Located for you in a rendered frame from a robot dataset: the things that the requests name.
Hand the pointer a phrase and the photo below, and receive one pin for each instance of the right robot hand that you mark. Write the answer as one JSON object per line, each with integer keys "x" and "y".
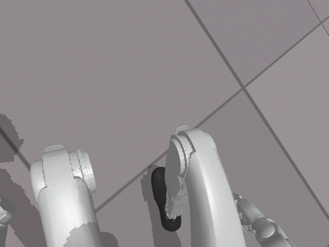
{"x": 247, "y": 211}

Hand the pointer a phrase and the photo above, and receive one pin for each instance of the left robot arm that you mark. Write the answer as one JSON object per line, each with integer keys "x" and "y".
{"x": 7, "y": 213}

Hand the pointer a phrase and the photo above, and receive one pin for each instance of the right robot foot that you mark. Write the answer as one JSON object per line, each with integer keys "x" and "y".
{"x": 159, "y": 192}

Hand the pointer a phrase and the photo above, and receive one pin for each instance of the right robot arm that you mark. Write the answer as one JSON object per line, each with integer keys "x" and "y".
{"x": 269, "y": 234}

